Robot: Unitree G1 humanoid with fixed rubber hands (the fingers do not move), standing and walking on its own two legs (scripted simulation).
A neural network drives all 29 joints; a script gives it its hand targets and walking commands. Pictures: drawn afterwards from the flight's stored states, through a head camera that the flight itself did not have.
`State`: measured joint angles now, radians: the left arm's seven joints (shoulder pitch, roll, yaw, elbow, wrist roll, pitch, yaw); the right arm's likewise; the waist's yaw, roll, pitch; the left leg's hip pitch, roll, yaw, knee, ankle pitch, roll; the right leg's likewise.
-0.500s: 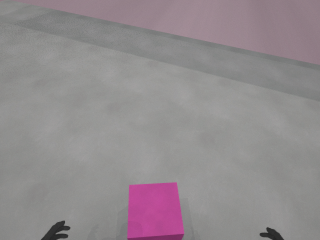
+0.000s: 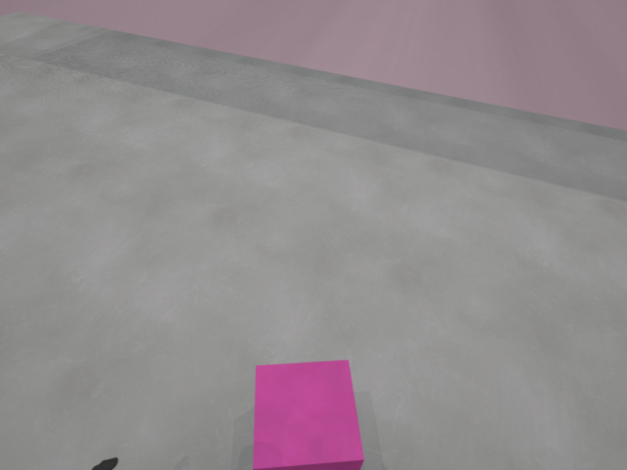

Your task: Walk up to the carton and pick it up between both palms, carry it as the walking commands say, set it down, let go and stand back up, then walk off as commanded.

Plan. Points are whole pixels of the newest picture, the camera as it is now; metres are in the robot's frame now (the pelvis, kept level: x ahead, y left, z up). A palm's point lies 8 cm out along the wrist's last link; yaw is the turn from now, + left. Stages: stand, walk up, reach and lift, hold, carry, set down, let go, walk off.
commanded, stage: stand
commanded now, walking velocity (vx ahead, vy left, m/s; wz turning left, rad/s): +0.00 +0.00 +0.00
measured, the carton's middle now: (304, 425) +0.41 +0.02 -0.65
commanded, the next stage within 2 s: walk off in 0.94 s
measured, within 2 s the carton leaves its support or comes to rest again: neither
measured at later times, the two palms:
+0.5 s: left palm out of the picture +0.08 +0.30 -0.10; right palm out of the picture +0.08 -0.31 -0.10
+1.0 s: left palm out of the picture +0.08 +0.31 -0.10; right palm out of the picture +0.08 -0.32 -0.10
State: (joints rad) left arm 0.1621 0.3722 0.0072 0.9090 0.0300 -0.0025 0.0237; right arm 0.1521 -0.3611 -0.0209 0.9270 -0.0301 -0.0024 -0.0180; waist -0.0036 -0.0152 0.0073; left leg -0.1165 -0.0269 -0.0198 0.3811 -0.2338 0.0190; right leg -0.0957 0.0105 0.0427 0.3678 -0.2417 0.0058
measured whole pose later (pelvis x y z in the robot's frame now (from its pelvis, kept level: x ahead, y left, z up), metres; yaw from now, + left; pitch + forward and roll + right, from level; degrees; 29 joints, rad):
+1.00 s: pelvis -0.01 +0.00 +0.00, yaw +1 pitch -2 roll +0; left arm 0.12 0.39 0.00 1.03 0.02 -0.01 0.01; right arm 0.12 -0.39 -0.01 1.04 -0.02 -0.01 -0.01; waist 0.00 -0.01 0.02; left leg -0.10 -0.02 -0.04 0.33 -0.19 0.01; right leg -0.08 0.01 0.03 0.32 -0.20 0.00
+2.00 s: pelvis +0.28 +0.15 -0.01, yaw +30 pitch +3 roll -1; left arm -0.02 0.24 0.01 0.75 0.02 -0.03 -0.02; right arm 0.49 -0.23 -0.05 0.95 -0.02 -0.04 -0.01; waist -0.12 -0.01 0.03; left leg -0.03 -0.06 -0.16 0.39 -0.40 0.06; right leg -0.50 -0.04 -0.04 0.61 -0.22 0.07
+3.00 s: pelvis +0.57 +0.47 +0.00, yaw +64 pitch +2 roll -2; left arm 0.00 0.25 0.04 0.74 0.03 0.02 -0.01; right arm 0.55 -0.20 -0.04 0.92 -0.01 -0.06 -0.02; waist -0.11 -0.05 0.02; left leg -0.07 -0.12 -0.17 0.27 -0.21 0.11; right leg -0.63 -0.08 0.01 0.86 -0.13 0.09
